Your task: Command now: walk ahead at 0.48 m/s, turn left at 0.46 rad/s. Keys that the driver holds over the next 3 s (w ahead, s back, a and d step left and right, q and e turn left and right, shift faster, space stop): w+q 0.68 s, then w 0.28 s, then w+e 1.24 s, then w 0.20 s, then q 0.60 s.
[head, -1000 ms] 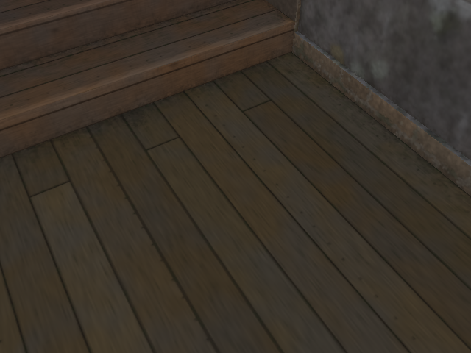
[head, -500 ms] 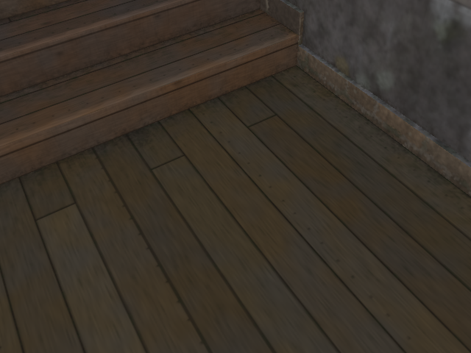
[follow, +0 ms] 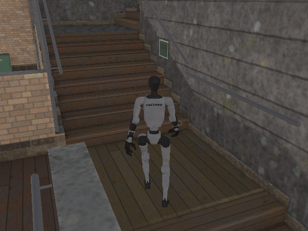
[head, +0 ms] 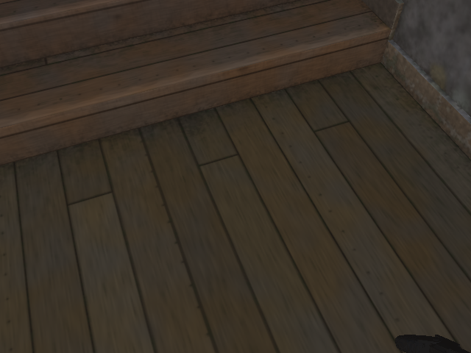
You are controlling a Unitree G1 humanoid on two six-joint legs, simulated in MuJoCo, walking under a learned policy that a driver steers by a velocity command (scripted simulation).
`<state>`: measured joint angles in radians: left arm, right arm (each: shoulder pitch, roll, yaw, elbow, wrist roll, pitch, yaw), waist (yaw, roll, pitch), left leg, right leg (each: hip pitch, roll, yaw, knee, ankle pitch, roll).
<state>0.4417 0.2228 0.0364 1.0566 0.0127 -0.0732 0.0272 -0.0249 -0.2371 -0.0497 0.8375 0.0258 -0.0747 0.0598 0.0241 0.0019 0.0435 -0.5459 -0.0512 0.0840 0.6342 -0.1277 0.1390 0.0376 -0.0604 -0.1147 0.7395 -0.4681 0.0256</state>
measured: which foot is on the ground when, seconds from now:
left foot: down 0.00-0.46, up 0.48-0.94, down 0.96-1.00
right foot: up 0.00-0.44, down 0.46-0.98, up 1.00-1.00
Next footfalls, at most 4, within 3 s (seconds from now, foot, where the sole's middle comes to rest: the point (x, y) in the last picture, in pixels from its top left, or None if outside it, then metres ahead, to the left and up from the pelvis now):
0.46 right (284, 342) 0.47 -0.08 -0.74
0.96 left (156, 295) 0.60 0.28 -0.74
1.52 right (199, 191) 0.96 0.18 -0.74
1.98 left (143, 148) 1.15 0.40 -0.74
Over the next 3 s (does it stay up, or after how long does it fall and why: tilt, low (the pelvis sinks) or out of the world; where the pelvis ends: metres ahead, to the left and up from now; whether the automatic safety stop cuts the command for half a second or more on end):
stays up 1.45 0.14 0.16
